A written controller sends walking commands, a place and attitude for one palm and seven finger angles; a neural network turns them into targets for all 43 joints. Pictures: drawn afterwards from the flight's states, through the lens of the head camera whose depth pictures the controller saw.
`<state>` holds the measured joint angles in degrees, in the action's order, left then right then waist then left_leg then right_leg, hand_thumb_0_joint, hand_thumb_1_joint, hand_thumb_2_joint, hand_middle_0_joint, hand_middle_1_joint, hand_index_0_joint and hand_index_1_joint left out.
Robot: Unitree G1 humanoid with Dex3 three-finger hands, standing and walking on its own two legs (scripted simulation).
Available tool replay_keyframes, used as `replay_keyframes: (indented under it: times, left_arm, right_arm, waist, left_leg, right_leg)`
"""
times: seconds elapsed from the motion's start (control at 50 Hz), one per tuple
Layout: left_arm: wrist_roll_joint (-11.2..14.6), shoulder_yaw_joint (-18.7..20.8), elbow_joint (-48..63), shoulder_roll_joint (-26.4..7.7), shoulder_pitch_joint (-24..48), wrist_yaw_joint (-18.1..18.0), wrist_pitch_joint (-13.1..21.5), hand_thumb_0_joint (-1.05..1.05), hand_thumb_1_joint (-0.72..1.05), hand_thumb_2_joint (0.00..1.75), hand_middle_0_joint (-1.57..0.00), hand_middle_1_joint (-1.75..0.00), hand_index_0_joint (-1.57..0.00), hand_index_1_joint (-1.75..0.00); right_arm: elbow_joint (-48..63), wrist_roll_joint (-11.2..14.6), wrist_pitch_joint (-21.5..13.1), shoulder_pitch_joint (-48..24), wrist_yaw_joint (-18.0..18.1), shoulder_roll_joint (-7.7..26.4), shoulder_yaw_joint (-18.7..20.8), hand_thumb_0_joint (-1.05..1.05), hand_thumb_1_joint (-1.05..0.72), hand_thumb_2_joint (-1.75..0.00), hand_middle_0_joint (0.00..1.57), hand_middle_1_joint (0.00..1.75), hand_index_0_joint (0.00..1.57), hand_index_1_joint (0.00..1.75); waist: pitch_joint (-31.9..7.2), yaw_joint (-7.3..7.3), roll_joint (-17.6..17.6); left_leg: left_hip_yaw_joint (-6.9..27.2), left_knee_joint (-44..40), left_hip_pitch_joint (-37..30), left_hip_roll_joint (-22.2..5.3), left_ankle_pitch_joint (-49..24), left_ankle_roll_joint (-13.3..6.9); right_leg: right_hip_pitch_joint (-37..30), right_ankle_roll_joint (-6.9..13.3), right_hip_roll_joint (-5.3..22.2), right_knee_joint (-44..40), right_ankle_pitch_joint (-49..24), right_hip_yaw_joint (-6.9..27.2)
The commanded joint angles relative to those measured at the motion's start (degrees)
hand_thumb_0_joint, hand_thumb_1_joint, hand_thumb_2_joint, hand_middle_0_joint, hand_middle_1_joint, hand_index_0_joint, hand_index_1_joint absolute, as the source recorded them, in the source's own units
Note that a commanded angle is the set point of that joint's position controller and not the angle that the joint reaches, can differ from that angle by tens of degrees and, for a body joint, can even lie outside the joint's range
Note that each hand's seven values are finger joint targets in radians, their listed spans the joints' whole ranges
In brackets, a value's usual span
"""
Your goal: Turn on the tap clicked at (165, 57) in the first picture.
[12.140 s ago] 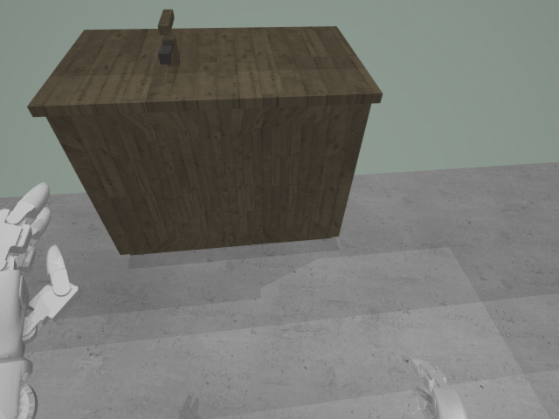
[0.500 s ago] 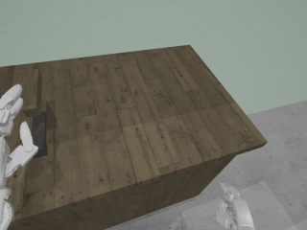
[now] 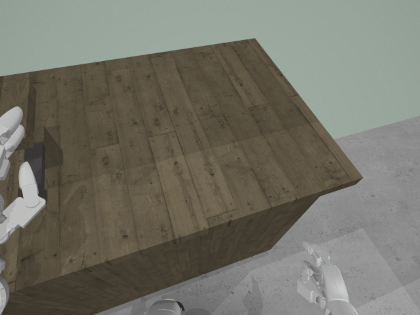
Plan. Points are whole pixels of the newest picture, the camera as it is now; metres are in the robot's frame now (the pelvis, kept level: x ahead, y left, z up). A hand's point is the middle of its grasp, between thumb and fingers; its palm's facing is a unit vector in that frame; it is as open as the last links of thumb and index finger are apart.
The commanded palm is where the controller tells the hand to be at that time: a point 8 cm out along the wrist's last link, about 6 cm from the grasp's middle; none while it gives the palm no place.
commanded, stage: shuffle to correct the standing spot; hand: left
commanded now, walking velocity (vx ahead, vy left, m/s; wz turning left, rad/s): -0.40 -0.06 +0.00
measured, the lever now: (32, 195) +0.26 +0.31 +0.09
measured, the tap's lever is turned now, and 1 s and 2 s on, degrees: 0 0 0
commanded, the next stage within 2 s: come to a stop and stand still in 0.32 s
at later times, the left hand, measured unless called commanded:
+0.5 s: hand (45, 241) +0.17 +0.21 +0.18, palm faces +0.32 -0.80 -0.50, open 7.4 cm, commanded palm +0.10 +0.26 +0.18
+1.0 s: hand (33, 242) +0.17 +0.22 +0.18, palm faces +0.36 -0.84 -0.40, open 7.4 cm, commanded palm +0.10 +0.26 +0.18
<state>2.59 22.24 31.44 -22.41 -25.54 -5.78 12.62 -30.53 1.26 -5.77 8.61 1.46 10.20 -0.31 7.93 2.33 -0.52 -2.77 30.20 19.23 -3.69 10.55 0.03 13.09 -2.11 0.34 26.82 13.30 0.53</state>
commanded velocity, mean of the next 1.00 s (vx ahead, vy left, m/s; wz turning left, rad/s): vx -0.14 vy -0.02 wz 0.00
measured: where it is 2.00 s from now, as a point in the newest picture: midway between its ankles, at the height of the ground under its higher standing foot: outside the picture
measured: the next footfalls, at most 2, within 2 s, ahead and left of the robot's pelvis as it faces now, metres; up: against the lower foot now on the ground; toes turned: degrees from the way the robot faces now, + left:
right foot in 0.46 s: -0.02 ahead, -0.14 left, +0.00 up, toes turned -5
left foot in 0.68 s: -0.01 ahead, +0.08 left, +0.00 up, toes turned -2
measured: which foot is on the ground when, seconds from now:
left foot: down 0.00-0.50, up 0.52-0.66, down 0.68-1.00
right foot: down 0.00-0.30, up 0.32-0.44, down 0.46-1.00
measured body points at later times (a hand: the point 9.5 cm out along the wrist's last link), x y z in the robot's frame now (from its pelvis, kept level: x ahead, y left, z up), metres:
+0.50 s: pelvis -0.06 -0.02 -0.01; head +0.03 -0.01 +0.43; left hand +0.15 +0.25 +0.20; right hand +0.11 -0.24 -0.11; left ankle +0.06 +0.12 -0.73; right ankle -0.06 -0.15 -0.74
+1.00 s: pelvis -0.07 -0.02 +0.00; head -0.05 -0.02 +0.45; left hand +0.14 +0.26 +0.20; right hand +0.11 -0.24 -0.07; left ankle -0.05 +0.08 -0.74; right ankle -0.06 -0.15 -0.74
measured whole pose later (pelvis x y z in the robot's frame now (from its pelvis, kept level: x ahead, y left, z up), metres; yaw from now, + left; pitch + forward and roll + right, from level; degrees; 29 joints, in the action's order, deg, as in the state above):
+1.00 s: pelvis -0.07 -0.02 +0.00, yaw -3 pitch -1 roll +0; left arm 2.6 22.1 22.9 -21.2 -20.6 -5.4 14.2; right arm -32.0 1.0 -9.9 10.6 -1.1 11.7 -0.4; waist 3.5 1.0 1.0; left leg -2.1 28.5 14.3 -0.1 13.3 -1.2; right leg 13.3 -0.9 0.1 27.1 12.8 1.2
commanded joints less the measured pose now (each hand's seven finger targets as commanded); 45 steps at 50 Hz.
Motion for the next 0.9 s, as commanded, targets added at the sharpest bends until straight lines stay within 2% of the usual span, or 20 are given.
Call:
replay_keyframes:
  times: [0.0,0.16,0.22,0.28,0.36,0.42,0.44,0.46,0.48,0.5,0.54,0.62,0.66,0.7,0.76,0.78,0.8,0.82,0.84,0.88]
  left_arm:
    - [0.9,8.1,13.7,-9.6,0.6,-1.0,5.0,0.00,0.90,0.90,-0.20,-0.30,-0.20,-0.30]
    - [1.0,8.5,13.1,-9.7,-0.4,-1.1,8.2,0.00,0.90,0.90,-0.20,-0.30,-0.20,-0.30]
    - [0.7,10.9,13.6,-11.6,0.5,-1.2,9.9,0.00,0.90,0.90,-0.20,-0.30,-0.20,-0.30]
    - [0.7,11.4,13.8,-11.0,0.7,-0.5,10.3,0.00,0.90,0.90,-0.20,-0.30,-0.20,-0.30]
    - [1.3,9.9,14.8,-8.9,-0.7,0.1,10.7,0.00,0.90,0.90,-0.20,-0.30,-0.20,-0.30]
    - [1.1,11.3,16.7,-11.0,-0.2,0.5,10.0,0.00,0.90,0.90,-0.20,-0.30,-0.20,-0.30]
    - [0.6,12.6,17.1,-12.7,-2.1,0.3,9.3,0.00,0.90,0.90,-0.20,-0.30,-0.20,-0.30]
    - [1.3,9.6,14.2,-9.5,-3.9,0.9,7.7,0.00,0.90,0.90,-0.20,-0.30,-0.20,-0.30]
    - [1.2,10.1,14.8,-11.2,-5.1,0.6,6.6,0.00,0.90,0.90,-0.20,-0.30,-0.20,-0.30]
    - [2.1,8.3,13.7,-9.3,-6.0,0.0,5.0,0.00,0.90,0.90,-0.20,-0.30,-0.20,-0.30]
    - [1.6,9.7,14.8,-10.4,-4.2,-2.1,3.2,0.00,0.90,0.90,-0.20,-0.30,-0.20,-0.30]
    - [0.8,9.2,10.3,-10.1,0.3,-4.2,2.9,0.00,0.90,0.90,-0.20,-0.30,-0.20,-0.30]
    - [0.6,7.3,10.3,-8.6,1.3,-4.0,2.7,0.00,0.90,0.90,-0.20,-0.30,-0.20,-0.30]
    - [0.0,6.2,11.4,-8.9,1.1,-2.9,2.0,0.00,0.90,0.90,-0.20,-0.30,-0.20,-0.30]
    - [-1.0,5.1,14.4,-8.2,2.4,-2.6,2.5,0.00,0.90,0.90,-0.20,-0.30,-0.20,-0.30]
    - [-8.1,37.7,22.0,-52.1,55.2,-1.4,9.2,0.00,0.90,0.90,-0.20,-0.30,-0.20,-0.30]
    - [-1.9,12.9,-10.4,-15.5,21.6,1.0,6.3,0.00,0.90,0.90,-0.20,-0.30,-0.20,-0.30]
    - [-1.1,8.7,-7.9,-10.2,12.9,1.7,6.0,0.00,0.90,0.90,-0.20,-0.30,-0.20,-0.30]
    - [0.5,2.2,-5.0,-2.9,7.4,1.6,5.8,0.00,0.90,0.90,-0.20,-0.30,-0.20,-0.30]
    - [0.3,1.8,2.8,-5.4,5.2,0.7,5.4,0.00,0.90,0.90,-0.20,-0.30,-0.20,-0.30]
  right_arm:
    - [8.8,-0.3,-3.6,-2.5,0.6,7.6,3.7,0.00,-0.90,-0.90,0.20,0.30,0.20,0.30]
    - [5.9,-1.2,-4.6,-0.8,1.4,6.4,3.8,0.00,-0.90,-0.90,0.20,0.30,0.20,0.30]
    - [5.5,-1.4,-5.9,-1.9,2.0,6.8,3.8,0.00,-0.90,-0.90,0.20,0.30,0.20,0.30]
    - [6.0,-2.0,-6.8,-3.2,2.0,7.8,4.0,0.00,-0.90,-0.90,0.20,0.30,0.20,0.30]
    - [4.0,-2.6,-7.7,0.3,0.4,8.2,4.9,0.00,-0.90,-0.90,0.20,0.30,0.20,0.30]
    - [4.2,-2.4,-8.2,-0.7,-0.4,8.3,4.9,0.00,-0.90,-0.90,0.20,0.30,0.20,0.30]
    - [5.0,-1.9,-8.0,-0.8,-0.8,8.2,4.5,0.00,-0.90,-0.90,0.20,0.30,0.20,0.30]
    - [5.6,-1.1,-6.9,0.6,-1.1,8.0,4.3,0.00,-0.90,-0.90,0.20,0.30,0.20,0.30]
    - [7.3,-0.1,-5.9,1.5,-0.9,8.2,5.9,0.00,-0.90,-0.90,0.20,0.30,0.20,0.30]
    - [6.6,0.1,-5.0,1.3,-0.7,7.8,5.3,0.00,-0.90,-0.90,0.20,0.30,0.20,0.30]
    - [5.3,-0.3,-4.0,-1.7,-0.6,5.3,2.4,0.00,-0.90,-0.90,0.20,0.30,0.20,0.30]
    - [3.6,-0.8,-4.7,-2.1,1.4,6.2,2.7,0.00,-0.90,-0.90,0.20,0.30,0.20,0.30]
    - [4.4,-0.4,-5.2,-1.6,1.8,8.9,4.0,0.00,-0.90,-0.90,0.20,0.30,0.20,0.30]
    - [4.9,-0.4,-4.8,-1.7,1.0,7.9,3.3,0.00,-0.90,-0.90,0.20,0.30,0.20,0.30]
    - [4.8,-0.5,-5.1,-1.6,0.3,8.3,3.0,0.00,-0.90,-0.90,0.20,0.30,0.20,0.30]
    - [1.9,-4.6,-8.7,4.5,0.2,9.7,3.8,0.00,-0.90,-0.90,0.20,0.30,0.20,0.30]
    - [0.9,-2.3,-9.2,0.6,0.0,3.5,0.8,0.00,-0.90,-0.90,0.20,0.30,0.20,0.30]
    - [4.2,-0.9,-9.6,3.9,-0.3,8.7,3.9,0.00,-0.90,-0.90,0.20,0.30,0.20,0.30]
    - [4.6,0.1,-9.2,2.7,-1.4,7.9,3.8,0.00,-0.90,-0.90,0.20,0.30,0.20,0.30]
    - [5.9,-0.2,-8.2,1.2,-2.7,9.3,4.0,0.00,-0.90,-0.90,0.20,0.30,0.20,0.30]
  waist:
    - [-14.9,-0.31,5.2]
    - [-13.9,-2.15,-4.0]
    - [-11.3,-2.04,-0.1]
    - [-13.0,-1.99,14.1]
    - [-16.4,-1.69,14.5]
    - [-16.6,-0.82,14.5]
    - [-17.0,-0.66,13.7]
    - [-17.3,-0.76,7.1]
    - [-15.0,-1.00,-7.4]
    - [-12.1,-1.29,-12.8]
    - [-12.9,-2.52,-3.7]
    - [-13.3,-2.36,-5.2]
    - [-13.3,-1.52,2.0]
    - [-11.5,-1.89,13.1]
    - [-10.5,-1.78,9.9]
    - [-10.1,2.72,0.3]
    - [-16.7,-0.74,-2.3]
    - [-18.5,0.23,3.5]
    - [-21.8,-0.58,12.5]
    - [-20.7,-0.10,11.6]
  left_leg:
    - [3.4,-2.3,-2.9,-6.3,-7.1,-1.7]
    - [2.6,5.7,-8.1,0.9,5.0,0.0]
    - [6.8,-2.6,-4.4,-2.2,8.0,-1.3]
    - [20.1,-18.1,10.0,-16.2,17.8,-8.0]
    - [14.5,-8.9,-3.3,-13.7,-3.9,-7.9]
    - [12.3,-3.9,-1.7,-10.6,0.9,-5.4]
    - [9.0,-1.5,-2.1,-7.4,6.0,-3.9]
    - [4.4,3.7,0.3,-2.9,15.7,-1.1]
    - [0.1,20.5,2.4,4.1,18.1,1.9]
    - [2.8,31.5,3.0,5.6,14.0,2.1]
    - [6.8,27.5,6.3,3.4,16.3,1.3]
    - [1.5,-6.7,-8.1,3.2,1.5,-0.9]
    - [9.7,-8.0,-14.3,-5.3,-16.0,-4.2]
    - [15.3,-10.0,-11.0,-8.1,-15.4,-5.3]
    - [13.0,-7.0,-6.6,-6.0,-10.0,-4.8]
    - [4.2,2.8,0.7,-2.7,-13.6,-3.6]
    - [5.4,-1.8,-7.6,3.5,-12.6,-0.9]
    - [3.9,-3.5,-12.4,1.1,-18.0,0.1]
    - [3.2,-3.7,-17.3,-0.4,-27.1,-0.5]
    - [4.6,-3.8,-13.8,-2.4,-28.2,-1.1]
  right_leg:
    - [-2.5,2.5,3.0,1.1,-13.2,0.7]
    - [11.8,7.4,9.4,-6.6,-4.1,7.3]
    - [11.6,5.6,5.1,-3.1,2.1,3.8]
    - [-1.3,2.1,-2.1,18.7,11.1,-1.0]
    - [3.6,3.1,-1.2,11.0,13.8,-0.1]
    - [-3.7,3.8,-0.2,-1.7,3.1,-0.5]
    - [-5.0,3.4,0.3,-5.9,0.5,-1.7]
    - [-4.2,4.8,1.5,-6.5,2.5,-1.3]
    - [4.0,10.1,10.4,-11.2,11.5,13.8]
    - [10.7,15.2,19.2,-14.4,11.7,23.9]
    - [4.2,15.3,18.3,-7.1,-2.4,18.0]
    - [-1.7,5.6,7.9,0.9,-9.0,4.8]
    - [0.8,3.1,2.9,5.8,-7.2,1.1]
    - [3.3,2.0,1.6,6.2,8.7,-1.0]
    - [-3.1,2.6,1.2,-2.6,1.8,-1.8]
    - [-1.1,4.3,4.3,-5.3,-10.5,4.2]
    - [-1.3,8.5,6.8,-2.3,-19.0,7.6]
    - [-3.9,6.9,4.8,-1.5,-23.7,10.4]
    - [-4.8,5.0,3.8,1.9,-23.0,5.1]
    - [-5.5,3.6,2.6,1.7,-14.7,1.9]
